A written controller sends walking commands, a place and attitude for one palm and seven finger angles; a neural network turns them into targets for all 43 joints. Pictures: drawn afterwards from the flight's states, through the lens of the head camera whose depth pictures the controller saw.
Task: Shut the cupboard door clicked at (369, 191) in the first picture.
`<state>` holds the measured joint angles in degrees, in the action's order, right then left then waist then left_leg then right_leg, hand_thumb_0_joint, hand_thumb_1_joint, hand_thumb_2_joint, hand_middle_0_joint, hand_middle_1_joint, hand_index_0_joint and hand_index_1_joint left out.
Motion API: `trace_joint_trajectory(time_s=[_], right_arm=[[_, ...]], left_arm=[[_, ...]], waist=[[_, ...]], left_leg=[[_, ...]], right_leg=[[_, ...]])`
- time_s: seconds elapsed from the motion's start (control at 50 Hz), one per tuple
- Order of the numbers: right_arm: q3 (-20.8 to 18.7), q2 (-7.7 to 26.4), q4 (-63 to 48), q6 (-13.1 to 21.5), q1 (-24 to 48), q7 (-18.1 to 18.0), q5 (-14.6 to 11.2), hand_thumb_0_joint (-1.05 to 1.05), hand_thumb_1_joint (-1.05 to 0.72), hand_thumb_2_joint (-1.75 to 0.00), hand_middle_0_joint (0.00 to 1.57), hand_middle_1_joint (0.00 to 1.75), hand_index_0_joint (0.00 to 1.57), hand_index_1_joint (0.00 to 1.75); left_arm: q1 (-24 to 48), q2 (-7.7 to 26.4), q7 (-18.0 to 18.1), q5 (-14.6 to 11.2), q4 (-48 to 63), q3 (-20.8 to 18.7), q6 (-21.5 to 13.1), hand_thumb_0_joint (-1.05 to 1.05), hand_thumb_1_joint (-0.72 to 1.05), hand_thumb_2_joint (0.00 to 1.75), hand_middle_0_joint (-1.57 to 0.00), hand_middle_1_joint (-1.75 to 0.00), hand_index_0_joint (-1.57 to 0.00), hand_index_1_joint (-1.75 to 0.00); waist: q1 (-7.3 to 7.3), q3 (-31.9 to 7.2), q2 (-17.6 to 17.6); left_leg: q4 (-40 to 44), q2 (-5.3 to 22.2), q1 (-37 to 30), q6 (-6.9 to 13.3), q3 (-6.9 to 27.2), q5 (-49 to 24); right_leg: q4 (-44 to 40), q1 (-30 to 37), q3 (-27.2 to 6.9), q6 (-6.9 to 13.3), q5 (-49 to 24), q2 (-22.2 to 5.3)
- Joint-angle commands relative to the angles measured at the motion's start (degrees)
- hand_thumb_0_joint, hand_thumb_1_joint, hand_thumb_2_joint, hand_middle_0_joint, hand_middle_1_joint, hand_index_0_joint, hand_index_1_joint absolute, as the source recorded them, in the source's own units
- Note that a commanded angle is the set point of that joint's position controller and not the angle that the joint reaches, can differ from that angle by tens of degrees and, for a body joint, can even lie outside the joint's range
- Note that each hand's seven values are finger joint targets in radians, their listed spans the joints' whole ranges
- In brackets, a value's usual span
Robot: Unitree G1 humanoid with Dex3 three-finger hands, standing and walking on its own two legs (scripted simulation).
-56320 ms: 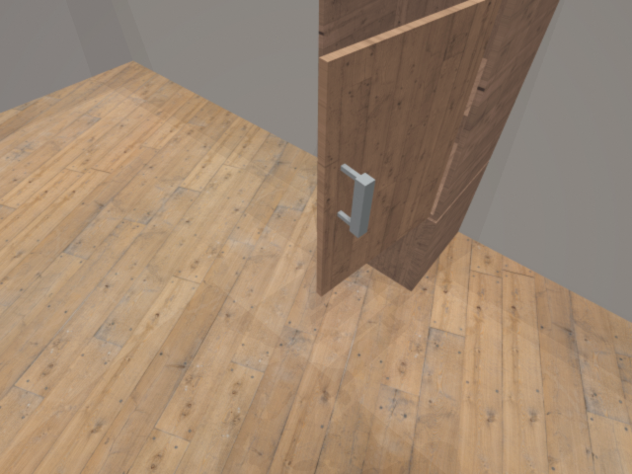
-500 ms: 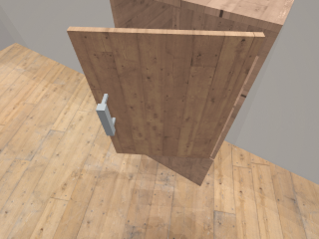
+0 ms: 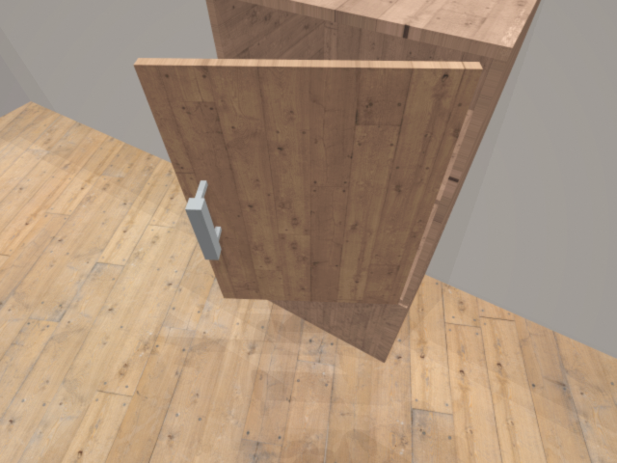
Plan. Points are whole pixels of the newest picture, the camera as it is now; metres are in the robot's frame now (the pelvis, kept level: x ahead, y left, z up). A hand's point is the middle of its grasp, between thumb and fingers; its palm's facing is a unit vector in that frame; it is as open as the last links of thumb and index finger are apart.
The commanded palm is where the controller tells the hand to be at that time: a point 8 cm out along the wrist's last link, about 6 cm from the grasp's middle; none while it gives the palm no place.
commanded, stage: come to a stop and stand still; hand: left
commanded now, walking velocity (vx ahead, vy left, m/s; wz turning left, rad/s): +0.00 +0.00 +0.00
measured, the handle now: (207, 221) +0.49 +0.20 -0.01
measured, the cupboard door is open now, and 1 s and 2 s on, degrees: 28 28 28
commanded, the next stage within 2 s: look again from close up in 0.26 s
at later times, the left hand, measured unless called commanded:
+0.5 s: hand out of the picture -0.01 +0.15 -0.18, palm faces +0.00 -0.99 -0.17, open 7.4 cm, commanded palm none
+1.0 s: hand out of the picture -0.05 +0.23 -0.18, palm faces +0.02 -0.98 -0.21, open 7.4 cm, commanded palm none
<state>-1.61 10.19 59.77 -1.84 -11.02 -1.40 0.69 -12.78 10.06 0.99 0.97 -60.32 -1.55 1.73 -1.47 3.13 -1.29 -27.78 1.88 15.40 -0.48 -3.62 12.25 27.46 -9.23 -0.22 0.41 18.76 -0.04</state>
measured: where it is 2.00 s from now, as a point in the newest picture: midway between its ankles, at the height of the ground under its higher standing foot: outside the picture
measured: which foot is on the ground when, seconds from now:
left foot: down 0.00-1.00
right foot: down 0.00-1.00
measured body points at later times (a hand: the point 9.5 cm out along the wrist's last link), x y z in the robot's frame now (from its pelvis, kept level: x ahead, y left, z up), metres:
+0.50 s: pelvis +0.00 +0.00 +0.00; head +0.01 -0.01 +0.45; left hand -0.01 +0.20 -0.16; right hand -0.01 -0.23 -0.16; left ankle +0.02 +0.13 -0.74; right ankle -0.04 -0.12 -0.74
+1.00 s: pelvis -0.04 +0.04 +0.00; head -0.04 +0.05 +0.45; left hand -0.05 +0.28 -0.16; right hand +0.00 -0.20 -0.15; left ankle +0.02 +0.13 -0.74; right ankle -0.04 -0.11 -0.74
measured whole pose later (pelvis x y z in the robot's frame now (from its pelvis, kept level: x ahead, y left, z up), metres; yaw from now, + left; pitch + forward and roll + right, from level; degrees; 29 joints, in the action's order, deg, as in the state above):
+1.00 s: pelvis -0.04 +0.04 +0.00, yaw +1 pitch -1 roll -1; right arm -0.2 10.4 59.5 -0.2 -15.0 -0.3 0.9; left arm -20.5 11.7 1.8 1.3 -59.8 0.6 0.2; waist 0.1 0.2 1.1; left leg -27.7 -1.2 17.2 2.9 -3.2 9.7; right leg 28.3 -11.5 -0.7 -1.6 16.3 -2.7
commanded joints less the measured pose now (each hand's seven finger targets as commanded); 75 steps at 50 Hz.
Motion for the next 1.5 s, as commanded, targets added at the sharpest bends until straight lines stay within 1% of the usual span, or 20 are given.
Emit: trace_joint_trajectory(time_s=[0.0, 0.08, 0.16, 0.32, 0.34, 0.36, 0.38, 0.4, 0.42, 0.46, 0.54, 0.64, 0.66, 0.88, 0.98, 1.24, 1.32, 1.4, 1.44, 1.48], right_arm=[[-0.57, 4.64, 0.38, 1.54, -4.55, 0.09, 0.05, 0.0, -0.9, -0.9, 0.2, 0.3, 0.2, 0.3], [-0.21, 4.09, 2.58, 1.63, -5.1, -0.2, 0.0, 0.0, -0.9, -0.9, 0.2, 0.3, 0.2, 0.3], [0.05, 3.35, 3.95, 1.31, -6.2, -0.39, 0.01, 0.0, -0.9, -0.9, 0.2, 0.3, 0.2, 0.3], [0.32, 2.5, 4.95, 1.78, -8.62, -0.78, 0.14, 0.0, -0.9, -0.9, 0.2, 0.3, 0.2, 0.3], [0.45, 3.64, 0.71, 3.53, -1.01, -0.2, -0.37, 0.0, -0.9, -0.9, 0.2, 0.3, 0.2, 0.3], [0.87, 1.88, -2.18, 3.48, -3.63, -0.19, -0.24, 0.0, -0.9, -0.9, 0.2, 0.3, 0.2, 0.3], [0.7, 1.0, -1.54, 3.95, -8.85, -0.24, -0.07, 0.0, -0.9, -0.9, 0.2, 0.3, 0.2, 0.3], [0.48, 1.88, -1.13, 4.21, -10.35, -0.46, 0.01, 0.0, -0.9, -0.9, 0.2, 0.3, 0.2, 0.3], [0.29, 2.49, -1.08, 4.15, -10.26, -0.58, -0.23, 0.0, -0.9, -0.9, 0.2, 0.3, 0.2, 0.3], [0.29, 2.8, -1.39, 3.9, -8.97, -0.73, -0.2, 0.0, -0.9, -0.9, 0.2, 0.3, 0.2, 0.3], [0.13, 3.82, -2.48, 2.98, -6.79, -0.11, -0.04, 0.0, -0.9, -0.9, 0.2, 0.3, 0.2, 0.3], [-0.33, 5.99, -3.73, 2.72, -6.29, 0.39, 0.39, 0.0, -0.9, -0.9, 0.2, 0.3, 0.2, 0.3], [-0.46, 6.36, -3.98, 2.81, -5.92, 0.4, 0.4, 0.0, -0.9, -0.9, 0.2, 0.3, 0.2, 0.3], [-0.71, 9.07, -4.35, 3.11, -4.13, 0.71, 0.16, 0.0, -0.9, -0.9, 0.2, 0.3, 0.2, 0.3], [-0.59, 8.19, -2.63, 2.17, -5.38, 0.87, 0.44, 0.0, -0.9, -0.9, 0.2, 0.3, 0.2, 0.3], [-0.68, 4.72, -1.63, 3.38, -6.49, 0.82, 0.25, 0.0, -0.9, -0.9, 0.2, 0.3, 0.2, 0.3], [-0.78, 4.42, -1.0, 4.06, -8.27, 0.6, 0.23, 0.0, -0.9, -0.9, 0.2, 0.3, 0.2, 0.3], [-1.56, 6.71, 0.24, 4.69, -11.39, -0.06, 0.27, 0.0, -0.9, -0.9, 0.2, 0.3, 0.2, 0.3], [-1.08, 5.88, 0.19, 4.56, -10.22, -0.45, 0.18, 0.0, -0.9, -0.9, 0.2, 0.3, 0.2, 0.3], [-0.16, 3.03, 0.04, 4.92, -8.03, -0.83, -0.18, 0.0, -0.9, -0.9, 0.2, 0.3, 0.2, 0.3]], left_arm=[[-1.37, 6.62, 0.69, -0.36, 1.12, -0.75, -2.41, 0.0, 0.9, 0.9, -0.2, -0.3, -0.2, -0.3], [-3.63, 5.25, 0.9, -0.47, -0.82, -0.53, -2.22, 0.0, 0.9, 0.9, -0.2, -0.3, -0.2, -0.3], [-4.65, 4.62, 0.92, -0.5, -2.0, -0.37, -1.96, 0.0, 0.9, 0.9, -0.2, -0.3, -0.2, -0.3], [-6.54, 3.09, 1.04, -0.7, -3.07, -0.19, -2.2, 0.0, 0.9, 0.9, -0.2, -0.3, -0.2, -0.3], [-12.19, 4.23, 3.44, 0.57, -4.15, 0.44, -4.8, 0.0, 0.9, 0.9, -0.2, -0.3, -0.2, -0.3], [-10.88, 7.25, 3.52, 0.41, -2.81, -0.25, -5.65, 0.0, 0.9, 0.9, -0.2, -0.3, -0.2, -0.3], [-11.17, 6.83, 3.31, -0.05, -1.37, 0.03, -5.73, 0.0, 0.9, 0.9, -0.2, -0.3, -0.2, -0.3], [-10.65, 5.36, 3.13, -0.48, -0.8, 0.44, -5.56, 0.0, 0.9, 0.9, -0.2, -0.3, -0.2, -0.3], [-10.91, 5.02, 2.97, -0.57, -0.26, 0.44, -5.45, 0.0, 0.9, 0.9, -0.2, -0.3, -0.2, -0.3], [-10.66, 4.21, 2.75, -0.3, 0.09, 0.67, -4.64, 0.0, 0.9, 0.9, -0.2, -0.3, -0.2, -0.3], [-8.65, 3.77, 2.16, -0.07, 1.28, 1.12, -3.27, 0.0, 0.9, 0.9, -0.2, -0.3, -0.2, -0.3], [-8.28, 4.72, 1.69, 0.19, 2.65, 1.15, -2.58, 0.0, 0.9, 0.9, -0.2, -0.3, -0.2, -0.3], [-8.64, 5.07, 1.67, 0.35, 2.99, 1.12, -2.59, 0.0, 0.9, 0.9, -0.2, -0.3, -0.2, -0.3], [-10.5, 6.54, 1.04, 0.39, 3.01, 1.15, -2.68, 0.0, 0.9, 0.9, -0.2, -0.3, -0.2, -0.3], [-13.03, 4.68, 0.73, 0.68, 1.51, 1.34, -2.25, 0.0, 0.9, 0.9, -0.2, -0.3, -0.2, -0.3], [-16.03, 4.35, 0.2, 0.28, -0.1, 0.43, -3.26, 0.0, 0.9, 0.9, -0.2, -0.3, -0.2, -0.3], [-16.37, 3.12, 0.16, 0.26, -0.28, 0.24, -3.52, 0.0, 0.9, 0.9, -0.2, -0.3, -0.2, -0.3], [-15.99, 0.97, 0.06, 0.67, 0.14, 0.33, -4.09, 0.0, 0.9, 0.9, -0.2, -0.3, -0.2, -0.3], [-15.86, -0.15, 0.24, 0.49, -0.18, 0.51, -4.35, 0.0, 0.9, 0.9, -0.2, -0.3, -0.2, -0.3], [-18.42, 1.33, 1.06, 0.29, -1.72, 0.13, -4.71, 0.0, 0.9, 0.9, -0.2, -0.3, -0.2, -0.3]], waist=[[-0.44, -2.44, 7.92], [0.26, 0.27, 3.43], [0.5, 3.41, 2.49], [0.66, 1.45, 1.48], [4.09, 1.12, 1.67], [0.32, -1.01, 2.6], [-0.67, -8.19, 6.52], [-0.56, -12.32, 6.85], [0.09, -12.34, 6.66], [0.7, -5.55, 2.33], [0.91, 3.6, 2.47], [0.97, 4.74, 1.11], [1.27, 4.48, -0.77], [2.13, 0.66, 0.43], [1.96, 0.69, 0.27], [1.68, 4.85, 3.83], [1.12, 4.26, 1.26], [1.02, 0.65, -6.21], [2.13, -0.28, -4.14], [3.23, -1.5, 4.43]], left_leg=[[4.06, 2.76, -8.83, 0.49, 3.37, -6.61], [5.68, 3.84, -8.22, 0.52, 3.77, -7.54], [7.23, 3.59, -7.33, 0.31, 3.8, -3.49], [7.24, 3.79, -7.42, 0.43, 4.14, -5.85], [-8.02, 3.86, -2.32, -0.89, 1.43, -7.41], [-5.73, 1.07, 0.8, -0.83, 1.23, -0.92], [-2.49, 0.63, -1.23, 0.78, 0.78, 1.07], [-2.08, 0.76, -3.94, 1.34, 1.4, -4.68], [-2.69, 1.73, -5.01, 1.8, 2.18, -9.53], [-2.41, 3.27, -4.74, 1.62, 2.69, -13.76], [2.16, 3.3, -0.53, 1.93, 5.91, -3.11], [7.44, 3.45, 2.18, 2.59, 9.08, 9.99], [8.14, 3.68, 2.84, 2.86, 9.42, 10.74], [11.74, 4.59, 3.03, 3.46, 11.27, 13.74], [12.42, 5.19, 3.09, 3.7, 11.68, 23.6], [2.05, 2.16, 5.13, 3.67, 7.16, 17.79], [2.74, 3.67, 2.31, 4.58, 8.39, 14.45], [7.49, 11.23, -5.57, 9.46, 17.06, 5.2], [3.48, 10.31, -4.72, 9.08, 13.05, -9.98], [-5.92, 4.3, 1.16, 4.7, 4.03, -21.43]], right_leg=[[-9.68, -4.62, -6.71, 2.52, -15.29, -6.86], [-10.64, -3.7, -5.88, 1.75, -12.75, -5.56], [-12.98, -4.91, -5.93, 1.73, -4.98, -4.95], [-11.98, -2.82, -5.21, 1.9, -8.08, -4.98], [-9.51, -2.52, -9.79, -1.18, -41.84, -9.94], [-4.51, 4.63, -8.45, -0.4, -66.55, -12.42], [0.74, 8.96, -6.15, 1.36, -68.64, -11.41], [3.29, 10.3, -4.26, 1.95, -63.92, -9.44], [3.02, 8.54, -4.3, 1.79, -56.02, -8.29], [0.38, 1.99, -4.12, 2.01, -40.54, -6.77], [-4.15, -6.43, -4.6, 1.86, -7.6, -4.38], [-4.83, -8.52, -4.08, 1.54, 3.64, -3.29], [-4.58, -7.63, -3.72, 1.46, 2.52, -3.23], [-3.91, -4.77, -2.46, 1.02, -0.89, -3.64], [-2.79, -6.38, -0.86, 1.0, 8.91, -2.31], [-6.16, -10.56, -7.89, 4.15, 13.34, -4.73], [-2.13, -11.3, -5.09, 3.89, 7.83, -3.32], [8.49, -14.18, 3.13, 1.81, 1.13, -0.05], [3.73, -9.46, 3.59, 1.52, -2.2, -0.67], [0.16, 1.24, -2.54, 2.16, -26.44, -5.49]])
